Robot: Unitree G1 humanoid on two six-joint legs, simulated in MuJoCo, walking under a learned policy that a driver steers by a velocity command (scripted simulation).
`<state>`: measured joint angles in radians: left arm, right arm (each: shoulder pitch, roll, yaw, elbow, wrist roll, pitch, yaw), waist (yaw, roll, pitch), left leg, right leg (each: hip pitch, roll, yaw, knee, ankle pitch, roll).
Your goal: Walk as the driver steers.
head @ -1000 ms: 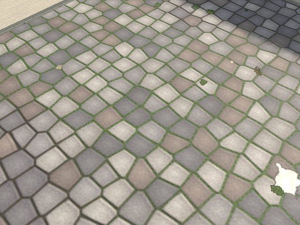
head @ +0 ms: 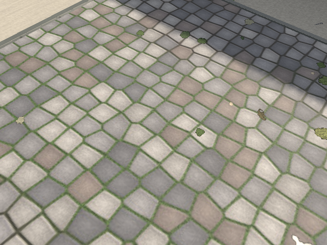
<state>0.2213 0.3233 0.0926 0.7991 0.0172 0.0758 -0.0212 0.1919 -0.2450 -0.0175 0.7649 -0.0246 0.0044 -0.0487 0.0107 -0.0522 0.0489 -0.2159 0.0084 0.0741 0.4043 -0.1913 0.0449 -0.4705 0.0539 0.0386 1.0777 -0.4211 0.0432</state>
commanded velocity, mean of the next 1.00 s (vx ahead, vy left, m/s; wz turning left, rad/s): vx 0.01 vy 0.00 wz -0.41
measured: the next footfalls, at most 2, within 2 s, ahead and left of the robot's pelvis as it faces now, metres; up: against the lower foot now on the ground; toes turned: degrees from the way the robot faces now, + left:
right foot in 0.24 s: -0.01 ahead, -0.12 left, +0.00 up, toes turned -10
left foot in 0.76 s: +0.06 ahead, +0.05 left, +0.00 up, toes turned -25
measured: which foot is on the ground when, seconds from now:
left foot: down 0.00-0.24, up 0.26-0.74, down 0.76-1.00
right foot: up 0.00-0.22, down 0.24-0.76, up 0.78-1.00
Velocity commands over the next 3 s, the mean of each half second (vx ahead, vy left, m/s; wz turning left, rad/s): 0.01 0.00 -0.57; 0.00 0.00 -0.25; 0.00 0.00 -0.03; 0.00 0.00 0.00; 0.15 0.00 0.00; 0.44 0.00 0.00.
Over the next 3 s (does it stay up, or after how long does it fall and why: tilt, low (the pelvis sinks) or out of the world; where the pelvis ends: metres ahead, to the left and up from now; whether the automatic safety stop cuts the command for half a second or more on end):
stays up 0.27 -0.14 -0.02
